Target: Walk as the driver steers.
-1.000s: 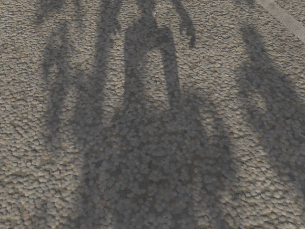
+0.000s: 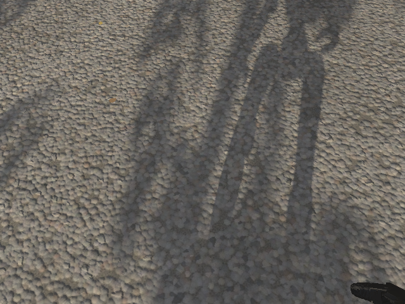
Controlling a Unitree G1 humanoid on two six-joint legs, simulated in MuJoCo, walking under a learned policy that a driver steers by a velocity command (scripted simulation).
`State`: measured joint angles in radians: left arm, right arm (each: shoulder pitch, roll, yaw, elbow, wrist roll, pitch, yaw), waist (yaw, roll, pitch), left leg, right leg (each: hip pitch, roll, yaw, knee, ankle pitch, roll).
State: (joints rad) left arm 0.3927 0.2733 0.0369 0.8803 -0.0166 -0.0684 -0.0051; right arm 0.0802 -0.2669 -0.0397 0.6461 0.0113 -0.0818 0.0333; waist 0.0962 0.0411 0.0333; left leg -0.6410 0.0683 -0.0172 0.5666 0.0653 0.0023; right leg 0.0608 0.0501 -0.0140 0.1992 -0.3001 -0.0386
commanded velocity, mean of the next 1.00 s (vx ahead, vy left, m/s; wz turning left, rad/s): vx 0.09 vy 0.00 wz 0.00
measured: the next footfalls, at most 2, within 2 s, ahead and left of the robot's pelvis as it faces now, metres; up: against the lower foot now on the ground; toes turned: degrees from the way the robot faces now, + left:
left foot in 0.08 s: +0.25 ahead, +0.12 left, +0.00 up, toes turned +1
right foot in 0.44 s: +0.24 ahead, -0.12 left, +0.00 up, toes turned -1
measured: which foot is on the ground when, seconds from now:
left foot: up 0.00-0.06, down 0.08-1.00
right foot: down 0.00-0.08, up 0.10-0.42, down 0.44-1.00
